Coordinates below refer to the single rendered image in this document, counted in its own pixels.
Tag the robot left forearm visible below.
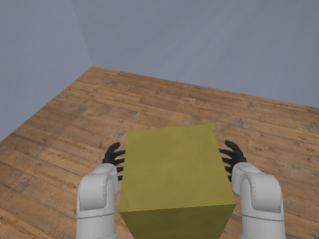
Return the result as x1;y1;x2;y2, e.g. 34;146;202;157
76;163;120;239

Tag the robot left hand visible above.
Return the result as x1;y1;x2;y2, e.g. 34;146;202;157
102;142;126;181

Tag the carton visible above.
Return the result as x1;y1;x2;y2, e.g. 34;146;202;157
119;123;237;239

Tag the robot right hand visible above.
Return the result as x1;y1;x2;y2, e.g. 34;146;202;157
219;140;247;182

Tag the robot right forearm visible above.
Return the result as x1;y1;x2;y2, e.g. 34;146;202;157
231;162;286;239

